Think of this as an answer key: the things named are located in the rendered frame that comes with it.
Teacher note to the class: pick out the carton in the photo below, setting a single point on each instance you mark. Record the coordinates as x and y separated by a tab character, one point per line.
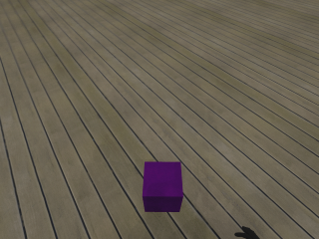
162	186

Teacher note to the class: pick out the robot right hand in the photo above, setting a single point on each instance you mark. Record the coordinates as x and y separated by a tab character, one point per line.
249	234

